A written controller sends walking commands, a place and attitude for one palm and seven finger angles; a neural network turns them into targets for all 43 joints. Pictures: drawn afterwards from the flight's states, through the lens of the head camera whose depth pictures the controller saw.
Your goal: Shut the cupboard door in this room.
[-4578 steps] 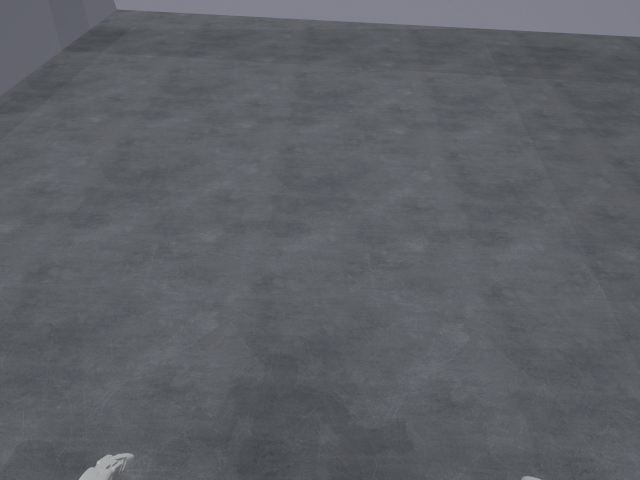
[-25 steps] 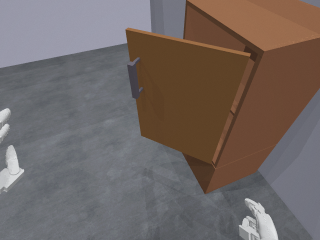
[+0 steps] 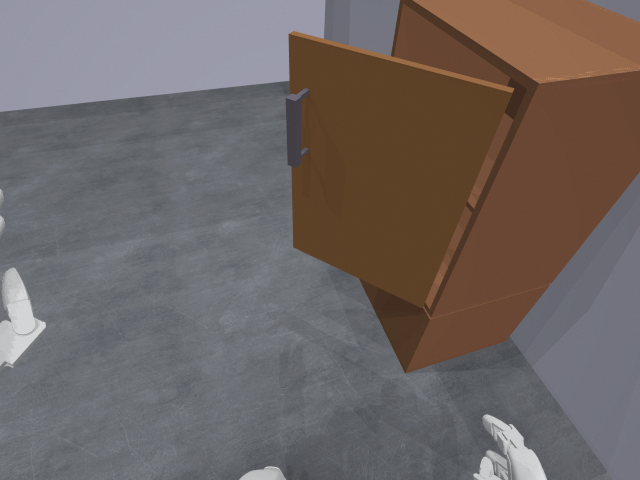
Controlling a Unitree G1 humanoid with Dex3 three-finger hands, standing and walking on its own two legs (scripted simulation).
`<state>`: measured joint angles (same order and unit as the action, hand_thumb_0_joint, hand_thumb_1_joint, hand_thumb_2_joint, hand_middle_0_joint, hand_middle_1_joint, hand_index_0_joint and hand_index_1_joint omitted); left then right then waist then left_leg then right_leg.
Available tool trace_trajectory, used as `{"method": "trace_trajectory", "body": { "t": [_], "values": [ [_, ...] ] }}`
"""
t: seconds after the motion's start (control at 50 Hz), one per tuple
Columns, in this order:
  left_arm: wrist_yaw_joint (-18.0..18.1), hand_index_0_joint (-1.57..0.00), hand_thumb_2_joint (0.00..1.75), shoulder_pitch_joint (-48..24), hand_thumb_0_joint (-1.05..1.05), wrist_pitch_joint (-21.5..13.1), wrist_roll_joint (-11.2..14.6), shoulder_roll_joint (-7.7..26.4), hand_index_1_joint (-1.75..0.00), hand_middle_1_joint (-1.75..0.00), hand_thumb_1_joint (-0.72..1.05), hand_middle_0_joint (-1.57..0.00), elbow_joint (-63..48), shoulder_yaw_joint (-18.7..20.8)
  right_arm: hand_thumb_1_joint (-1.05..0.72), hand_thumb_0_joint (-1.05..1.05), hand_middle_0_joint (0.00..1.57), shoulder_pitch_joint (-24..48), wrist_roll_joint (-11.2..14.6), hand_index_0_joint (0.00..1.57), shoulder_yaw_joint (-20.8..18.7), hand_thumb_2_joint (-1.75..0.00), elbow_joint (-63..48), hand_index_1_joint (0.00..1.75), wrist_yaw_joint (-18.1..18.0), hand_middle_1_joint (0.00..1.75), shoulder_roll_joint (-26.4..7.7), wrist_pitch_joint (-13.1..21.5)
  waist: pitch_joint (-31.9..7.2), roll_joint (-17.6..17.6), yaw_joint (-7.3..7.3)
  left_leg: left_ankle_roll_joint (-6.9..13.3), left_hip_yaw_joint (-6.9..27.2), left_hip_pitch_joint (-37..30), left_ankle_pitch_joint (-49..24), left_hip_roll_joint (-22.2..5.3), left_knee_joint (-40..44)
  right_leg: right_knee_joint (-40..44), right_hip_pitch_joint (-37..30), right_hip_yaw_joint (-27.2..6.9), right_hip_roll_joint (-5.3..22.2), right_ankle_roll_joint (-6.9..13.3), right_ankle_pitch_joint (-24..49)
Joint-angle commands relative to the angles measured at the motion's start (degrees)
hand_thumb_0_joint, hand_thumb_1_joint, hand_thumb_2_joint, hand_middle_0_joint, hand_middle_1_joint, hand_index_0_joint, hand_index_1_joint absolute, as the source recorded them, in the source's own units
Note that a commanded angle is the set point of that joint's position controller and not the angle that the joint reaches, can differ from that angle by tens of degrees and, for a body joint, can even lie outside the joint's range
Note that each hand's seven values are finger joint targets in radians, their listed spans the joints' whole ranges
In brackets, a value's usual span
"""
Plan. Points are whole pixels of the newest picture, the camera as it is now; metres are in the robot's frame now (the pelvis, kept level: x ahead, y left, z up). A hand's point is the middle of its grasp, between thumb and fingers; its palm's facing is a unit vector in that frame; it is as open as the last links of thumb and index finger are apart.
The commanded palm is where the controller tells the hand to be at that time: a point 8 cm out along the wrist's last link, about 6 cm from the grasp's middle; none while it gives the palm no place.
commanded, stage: step back with the hand held close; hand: left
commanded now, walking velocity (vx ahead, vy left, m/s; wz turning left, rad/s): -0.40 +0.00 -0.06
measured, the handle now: (299, 128) +0.76 +0.11 +0.04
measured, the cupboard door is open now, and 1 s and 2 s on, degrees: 42 42 42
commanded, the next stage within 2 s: stop stepping back and stand still in 0.34 s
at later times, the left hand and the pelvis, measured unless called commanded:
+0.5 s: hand out of the picture +0.07 +0.28 +0.19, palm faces +0.48 -0.80 -0.36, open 7.4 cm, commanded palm +0.03 +0.32 +0.19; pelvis -0.11 +0.02 +0.00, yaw +0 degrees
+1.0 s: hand out of the picture -0.04 +0.36 +0.19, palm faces +0.32 -0.84 -0.44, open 7.4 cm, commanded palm -0.09 +0.40 +0.19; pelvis -0.26 +0.11 +0.00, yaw -6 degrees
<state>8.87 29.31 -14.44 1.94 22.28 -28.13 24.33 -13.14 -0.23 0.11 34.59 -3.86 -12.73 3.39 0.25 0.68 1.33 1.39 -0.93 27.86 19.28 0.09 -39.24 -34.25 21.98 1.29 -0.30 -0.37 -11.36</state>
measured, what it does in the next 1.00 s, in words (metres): walks backwards: right foot, then left foot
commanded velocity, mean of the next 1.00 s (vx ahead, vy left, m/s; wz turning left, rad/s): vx -0.03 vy -0.08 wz -0.05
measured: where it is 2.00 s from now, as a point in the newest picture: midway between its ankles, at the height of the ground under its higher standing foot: outside the picture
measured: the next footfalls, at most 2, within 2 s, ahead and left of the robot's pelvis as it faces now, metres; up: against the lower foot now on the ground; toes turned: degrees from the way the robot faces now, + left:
right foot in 0.36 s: -0.13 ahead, -0.12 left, +0.00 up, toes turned +2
left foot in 0.76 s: +0.00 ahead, +0.11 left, +0.00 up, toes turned -5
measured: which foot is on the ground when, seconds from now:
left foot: down 0.00-0.66, up 0.68-0.74, down 0.76-0.92, up 0.94-1.00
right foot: down 0.00-0.14, up 0.16-0.34, down 0.36-0.76, up 0.78-0.96, down 0.98-1.00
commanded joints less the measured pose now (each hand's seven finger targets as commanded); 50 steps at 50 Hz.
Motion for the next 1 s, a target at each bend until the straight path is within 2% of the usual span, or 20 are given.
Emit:
{"method": "trace_trajectory", "body": {
  "t": [0.0, 0.12, 0.28, 0.36, 0.42, 0.46, 0.56, 0.64, 0.7, 0.74, 0.76, 0.78, 0.84, 0.86, 0.88, 0.9, 0.92, 0.94, 0.96, 0.98],
  "values": [
    [2.0, -0.20, 0.90, -5.8, 0.00, -2.9, 0.6, 13.4, -0.30, -0.30, 0.90, -0.20, -10.1, 6.0, -0.90, 0.00, 0.20, 4.4, 0.0, 0.20, -2.9, -0.90, -7.5, 0.30, -0.7, 0.30, -6.1, 2.3, -3.2, -6.6, -2.64, -0.7, 1.4, -7.5, 4.1, -0.5, 1.8, 17.9, 8.5, -12.5, 10.2, 4.1, -18.4],
    [2.1, -0.20, 0.90, -1.8, 0.00, -4.5, -0.2, 14.8, -0.30, -0.30, 0.90, -0.20, -12.0, 11.0, -0.90, 0.00, 0.20, 7.4, 0.4, 0.20, -3.3, -0.90, -9.5, 0.30, -1.8, 0.30, -8.4, 3.3, -5.1, 16.6, -1.18, 6.3, 20.3, 20.9, 28.7, -15.5, 31.9, -14.4, -18.7, -0.6, -5.6, -0.9, -9.5],
    [0.6, -0.20, 0.90, 5.5, 0.00, -4.8, 3.5, 14.2, -0.30, -0.30, 0.90, -0.20, -13.8, 11.5, -0.90, 0.00, 0.20, 7.7, -0.1, 0.20, -3.9, -0.90, -6.7, 0.30, 0.3, 0.30, -6.6, 7.0, -10.2, 15.2, -0.97, -0.4, 7.1, -1.8, 11.2, -14.0, 25.0, 2.9, -10.4, 1.3, -3.8, 2.0, -18.4],
    [1.6, -0.20, 0.90, -6.2, 0.00, -6.8, 2.1, 16.0, -0.30, -0.30, 0.90, -0.20, -13.2, 9.3, -0.90, 0.00, 0.20, 5.7, -0.5, 0.20, -3.0, -0.90, -3.5, 0.30, -0.2, 0.30, -4.9, 6.5, -8.4, -4.8, -2.91, -4.8, -1.8, -21.6, -6.4, -6.7, 3.6, 19.0, 10.4, -17.1, 11.6, 6.2, -2.2],
    [1.2, -0.20, 0.90, -11.3, 0.00, -4.2, 1.4, 16.8, -0.30, -0.30, 0.90, -0.20, -13.5, 7.1, -0.90, 0.00, 0.20, 7.7, 0.1, 0.20, -3.7, -0.90, -4.3, 0.30, -1.9, 0.30, -5.8, 6.6, -10.1, -9.1, -3.16, -2.4, -2.7, -26.6, -19.0, -4.8, 4.4, 11.7, 9.3, -9.3, 7.0, 0.7, 16.6],
    [0.4, -0.20, 0.90, -10.6, 0.00, -2.3, 1.6, 14.2, -0.30, -0.30, 0.90, -0.20, -10.0, 5.3, -0.90, 0.00, 0.20, 6.5, 0.4, 0.20, -3.5, -0.90, -4.9, 0.30, -2.3, 0.30, -6.3, 5.7, -8.4, -0.7, -3.07, -1.6, -0.8, -25.4, -20.3, -6.6, 9.6, 8.9, 6.6, -4.8, 2.0, -0.6, 6.8],
    [-0.2, -0.20, 0.90, -8.2, 0.00, -1.1, 1.8, 13.2, -0.30, -0.30, 0.90, -0.20, -7.2, 6.5, -0.90, 0.00, 0.20, 6.6, 0.3, 0.20, -2.9, -0.90, -7.5, 0.30, -1.7, 0.30, -6.9, 4.1, 2.4, 8.8, -2.34, -7.4, 2.4, -15.9, 21.6, -5.4, 17.6, 12.6, 13.3, -0.2, -3.1, 5.2, -35.4],
    [-1.2, -0.20, 0.90, -4.0, 0.00, -0.7, 2.2, 16.1, -0.30, -0.30, 0.90, -0.20, -14.9, 7.8, -0.90, 0.00, 0.20, 1.1, 0.0, 0.20, -4.3, -0.90, -6.6, 0.30, -0.7, 0.30, -5.6, 2.9, -4.7, -5.0, -2.81, -7.9, -4.7, -25.4, 2.9, 1.2, -9.7, 14.7, 21.5, -3.5, 4.8, 8.5, -34.0],
    [-0.2, -0.20, 0.90, -10.7, 0.00, -0.4, 1.5, 17.0, -0.30, -0.30, 0.90, -0.20, -21.9, 8.2, -0.90, 0.00, 0.20, 0.2, 0.0, 0.20, -3.8, -0.90, -5.3, 0.30, -1.1, 0.30, -5.6, 2.8, -4.3, -7.2, -5.70, -5.0, 3.9, -28.9, 2.7, -2.3, -20.3, 7.0, 33.3, -3.3, 10.1, 8.8, -35.4],
    [0.2, -0.20, 0.90, -14.8, 0.00, 1.1, 1.7, 15.0, -0.30, -0.30, 0.90, -0.20, -20.4, 8.0, -0.90, 0.00, 0.20, 2.4, -1.0, 0.20, -2.2, -0.90, -6.8, 0.30, -1.7, 0.30, -8.3, 4.7, 1.8, 26.8, -5.25, -2.7, 26.0, -4.3, 32.0, -11.4, 28.8, -26.1, 14.2, 3.4, -4.3, 0.3, -29.3],
    [0.7, -0.20, 0.90, -18.2, 0.00, 1.1, 0.6, 14.9, -0.30, -0.30, 0.90, -0.20, -18.0, 7.5, -0.90, 0.00, 0.20, 3.1, -1.1, 0.20, -2.0, -0.90, -6.0, 0.30, -1.0, 0.30, -7.7, 6.4, 6.9, 30.6, -4.68, -2.3, 33.8, 8.4, 39.6, -15.3, 39.0, -34.4, 6.5, -1.7, -5.1, 0.1, -22.9],
    [0.6, -0.20, 0.90, -20.5, 0.00, 1.5, -0.6, 14.6, -0.30, -0.30, 0.90, -0.20, -12.4, 7.4, -0.90, 0.00, 0.20, 0.4, -0.8, 0.20, -2.7, -0.90, -5.1, 0.30, 0.0, 0.30, -6.8, 7.3, 11.4, 20.5, -3.43, -2.9, 29.6, 11.9, 30.2, -13.8, 38.5, -35.4, 3.2, -0.8, -4.7, 0.3, -17.8],
    [-0.9, -0.20, 0.90, -12.1, 0.00, 4.3, 1.4, 14.9, -0.30, -0.30, 0.90, -0.20, -13.6, 8.2, -0.90, 0.00, 0.20, 8.3, -0.8, 0.20, -5.3, -0.90, -7.4, 0.30, 2.3, 0.30, -7.2, 6.5, -2.5, 26.5, 2.46, -28.1, 9.8, 9.9, 27.9, -7.2, 45.8, -32.1, -11.8, 11.6, -12.7, 0.9, -22.7],
    [-1.2, -0.20, 0.90, -8.8, 0.00, 4.3, 2.6, 14.6, -0.30, -0.30, 0.90, -0.20, -15.8, 8.4, -0.90, 0.00, 0.20, 9.5, -1.2, 0.20, -6.4, -0.90, -7.9, 0.30, 2.7, 0.30, -6.1, 6.1, -4.2, 30.1, 3.60, -31.3, 0.6, 14.8, 21.0, -2.9, 44.7, -25.7, -23.5, 15.7, -14.3, 1.6, -24.1],
    [-1.0, -0.20, 0.90, -2.4, 0.00, 3.2, 2.5, 15.2, -0.30, -0.30, 0.90, -0.20, -16.8, 9.2, -0.90, 0.00, 0.20, 9.1, -1.0, 0.20, -6.6, -0.90, -8.0, 0.30, 3.4, 0.30, -4.9, 5.6, -5.0, 26.1, 5.76, -30.4, -8.8, 20.0, 14.2, 2.9, 28.5, -11.9, -33.6, 17.1, -12.4, 4.9, -27.9],
    [-0.2, -0.20, 0.90, 7.0, 0.00, 1.6, 0.9, 16.3, -0.30, -0.30, 0.90, -0.20, -15.8, 9.4, -0.90, 0.00, 0.20, 4.6, 1.5, 0.20, -5.4, -0.90, -6.3, 0.30, 4.5, 0.30, -3.5, 5.1, -6.3, -1.8, 6.25, -20.6, -16.2, 12.1, 14.4, 8.9, -17.8, 4.7, -21.8, 4.4, 1.1, 12.8, -28.2],
    [-0.3, -0.20, 0.90, 11.2, 0.00, 1.3, 1.1, 15.3, -0.30, -0.30, 0.90, -0.20, -17.8, 8.6, -0.90, 0.00, 0.20, 1.7, 4.0, 0.20, -5.9, -0.90, -6.9, 0.30, 4.0, 0.30, -3.6, 4.2, -3.6, -34.7, 3.42, 5.1, 7.1, 5.4, 20.0, 5.0, -58.7, 14.3, 6.8, -25.1, 19.5, 19.3, -21.0],
    [-2.8, -0.20, 0.90, 2.3, 0.00, 2.5, 2.9, 14.6, -0.30, -0.30, 0.90, -0.20, -25.0, 6.7, -0.90, 0.00, 0.20, 6.1, 2.9, 0.20, -5.0, -0.90, -6.9, 0.30, 3.4, 0.30, -3.2, 3.7, -1.1, -19.9, -2.61, 22.4, 12.5, 11.0, 13.2, 1.5, -59.7, 19.0, 11.8, -21.8, 18.5, 16.0, -22.3],
    [-3.9, -0.20, 0.90, -3.0, 0.00, 0.2, 4.6, 25.3, -0.30, -0.30, 0.90, -0.20, -32.3, 15.6, -0.90, 0.00, 0.20, 4.8, 3.0, 0.20, -2.7, -0.90, -8.4, 0.30, 3.3, 0.30, -1.2, 4.4, -3.9, -9.6, -3.41, 24.6, 9.4, 15.1, 8.1, -1.7, -56.5, 19.5, 3.5, -20.1, 21.6, 16.5, -23.7],
    [-3.1, -0.20, 0.90, -4.6, 0.00, -3.9, 4.0, 32.6, -0.30, -0.30, 0.90, -0.20, -31.6, 20.2, -0.90, 0.00, 0.20, 5.0, -0.7, 0.20, -0.2, -0.90, -11.1, 0.30, 3.5, 0.30, -0.5, 4.9, -6.3, 4.3, -4.92, 2.6, 5.1, 8.7, 3.5, -8.2, -34.7, 12.6, 0.1, -15.0, 18.5, 1.3, -20.4]
  ]
}}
